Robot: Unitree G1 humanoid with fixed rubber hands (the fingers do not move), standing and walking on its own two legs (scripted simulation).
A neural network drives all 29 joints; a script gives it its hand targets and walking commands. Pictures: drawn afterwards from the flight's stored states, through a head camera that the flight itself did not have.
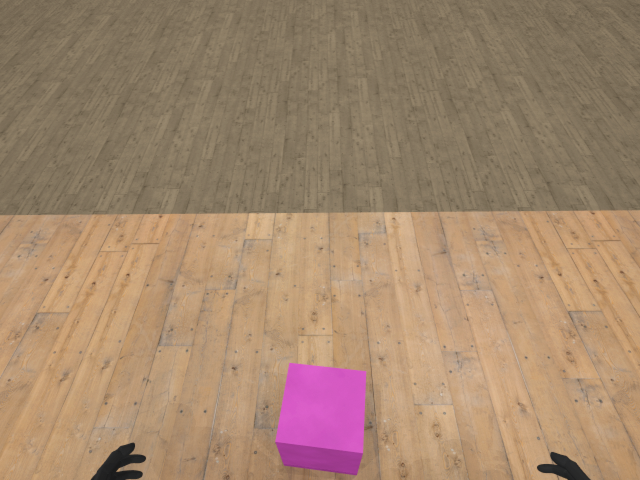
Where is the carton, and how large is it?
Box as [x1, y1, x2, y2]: [275, 363, 365, 474]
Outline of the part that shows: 289,363 275,440 284,465 356,474 362,454 365,371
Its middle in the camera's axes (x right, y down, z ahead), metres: +0.02 +0.49 +1.07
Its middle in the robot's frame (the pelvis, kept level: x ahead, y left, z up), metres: +0.39 +0.03 -0.65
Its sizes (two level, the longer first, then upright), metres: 0.210 0.200 0.250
